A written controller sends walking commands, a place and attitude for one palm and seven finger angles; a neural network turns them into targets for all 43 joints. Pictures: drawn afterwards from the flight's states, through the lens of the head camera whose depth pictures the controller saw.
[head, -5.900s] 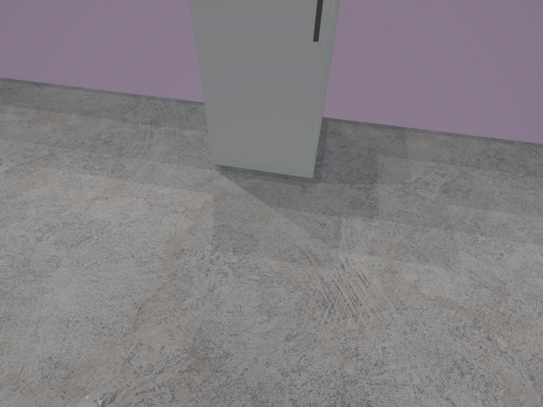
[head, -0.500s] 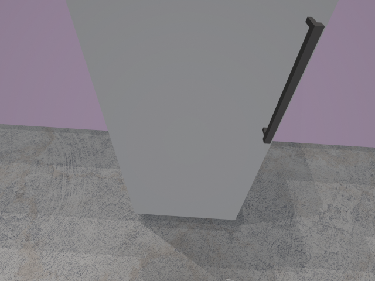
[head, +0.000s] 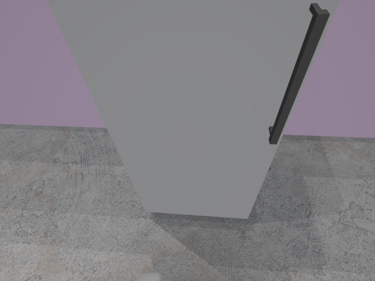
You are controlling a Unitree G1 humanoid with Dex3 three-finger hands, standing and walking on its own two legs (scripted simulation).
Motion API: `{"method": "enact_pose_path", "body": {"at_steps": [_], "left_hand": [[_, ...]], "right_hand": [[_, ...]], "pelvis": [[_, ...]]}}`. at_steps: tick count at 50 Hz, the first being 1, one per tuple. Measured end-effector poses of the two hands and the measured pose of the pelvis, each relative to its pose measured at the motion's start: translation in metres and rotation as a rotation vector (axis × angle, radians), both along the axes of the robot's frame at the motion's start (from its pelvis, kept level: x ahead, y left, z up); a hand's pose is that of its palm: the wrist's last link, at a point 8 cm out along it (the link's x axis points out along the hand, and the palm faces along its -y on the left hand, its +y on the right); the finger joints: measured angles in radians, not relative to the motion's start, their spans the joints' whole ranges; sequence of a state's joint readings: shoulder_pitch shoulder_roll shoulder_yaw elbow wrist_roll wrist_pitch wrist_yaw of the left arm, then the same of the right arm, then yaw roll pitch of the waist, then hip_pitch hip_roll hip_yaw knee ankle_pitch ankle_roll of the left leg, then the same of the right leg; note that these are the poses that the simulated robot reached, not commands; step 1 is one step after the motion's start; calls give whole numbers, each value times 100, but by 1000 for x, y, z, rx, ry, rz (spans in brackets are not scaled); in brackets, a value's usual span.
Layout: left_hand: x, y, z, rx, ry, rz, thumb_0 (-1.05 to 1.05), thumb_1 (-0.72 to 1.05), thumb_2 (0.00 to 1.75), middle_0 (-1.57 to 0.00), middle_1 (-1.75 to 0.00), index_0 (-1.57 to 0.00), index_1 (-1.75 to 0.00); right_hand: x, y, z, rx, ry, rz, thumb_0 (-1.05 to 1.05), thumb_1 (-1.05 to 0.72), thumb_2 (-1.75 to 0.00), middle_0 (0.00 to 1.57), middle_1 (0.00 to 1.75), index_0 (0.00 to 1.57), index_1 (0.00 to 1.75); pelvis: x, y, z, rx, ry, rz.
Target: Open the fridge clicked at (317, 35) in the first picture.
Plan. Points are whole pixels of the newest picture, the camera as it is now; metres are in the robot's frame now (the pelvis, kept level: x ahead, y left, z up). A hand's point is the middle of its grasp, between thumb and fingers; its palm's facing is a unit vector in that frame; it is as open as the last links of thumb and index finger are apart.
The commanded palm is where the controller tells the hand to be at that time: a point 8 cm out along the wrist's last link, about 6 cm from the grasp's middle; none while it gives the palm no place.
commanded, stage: come to a stop and stand still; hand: right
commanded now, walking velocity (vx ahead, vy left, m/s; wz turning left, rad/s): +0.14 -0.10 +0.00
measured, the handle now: (289, 88) +0.48 -0.21 +0.16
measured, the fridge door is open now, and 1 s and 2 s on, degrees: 0 0 0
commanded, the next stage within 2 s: look again from close up in 1.08 s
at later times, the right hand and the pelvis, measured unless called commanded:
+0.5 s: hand out of the picture -0.02 -0.15 -0.16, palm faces +0.10 +0.97 -0.24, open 7.3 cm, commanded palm none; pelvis -0.02 +0.03 +0.00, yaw -1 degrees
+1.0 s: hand out of the picture +0.01 -0.19 -0.17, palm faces +0.03 +0.98 -0.21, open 7.3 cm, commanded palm none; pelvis -0.02 -0.01 +0.00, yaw +1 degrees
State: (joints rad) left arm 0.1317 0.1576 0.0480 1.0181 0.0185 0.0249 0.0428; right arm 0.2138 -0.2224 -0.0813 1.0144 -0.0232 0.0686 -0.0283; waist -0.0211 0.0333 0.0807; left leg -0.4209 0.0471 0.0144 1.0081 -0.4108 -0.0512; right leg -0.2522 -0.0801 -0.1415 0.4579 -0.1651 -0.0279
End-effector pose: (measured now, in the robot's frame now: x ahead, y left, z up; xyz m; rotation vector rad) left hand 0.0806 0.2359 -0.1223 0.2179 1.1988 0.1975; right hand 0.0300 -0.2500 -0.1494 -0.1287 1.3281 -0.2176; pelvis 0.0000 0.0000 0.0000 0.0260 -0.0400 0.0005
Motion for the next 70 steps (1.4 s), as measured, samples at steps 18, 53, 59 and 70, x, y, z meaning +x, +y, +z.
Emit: {"method": "enact_pose_path", "body": {"at_steps": [18, 53, 59, 70], "left_hand": [[-118, 47, -29, -136, 254, 69, 0, 91, 90, -20, -30, -19, -29], [-88, -22, -22, -81, 153, 33, 0, 93, 90, -20, -30, -20, -29], [-116, -27, -25, -93, 170, 40, 0, 92, 90, -20, -30, -20, -29], [-139, -42, -31, -126, 139, 29, 0, 91, 90, -20, -30, -20, -29]], "right_hand": [[-32, 69, 30, -33, -5, 27, 1, -91, -89, 20, 30, 21, 30], [-26, 12, 8, 11, 12, 53, 0, -92, -89, 20, 30, 20, 30], [-40, 12, 4, 2, 16, 91, 0, -92, -89, 20, 30, 20, 30], [-72, 9, 2, 17, 3, 73, 0, -91, -89, 20, 30, 20, 30]], "pelvis": [[-15, 47, 7, -65, 34, -2], [-17, -11, 3, -30, 2, 7], [-29, -13, -2, -22, 8, 4], [-49, -19, -5, -29, -11, -3]]}}
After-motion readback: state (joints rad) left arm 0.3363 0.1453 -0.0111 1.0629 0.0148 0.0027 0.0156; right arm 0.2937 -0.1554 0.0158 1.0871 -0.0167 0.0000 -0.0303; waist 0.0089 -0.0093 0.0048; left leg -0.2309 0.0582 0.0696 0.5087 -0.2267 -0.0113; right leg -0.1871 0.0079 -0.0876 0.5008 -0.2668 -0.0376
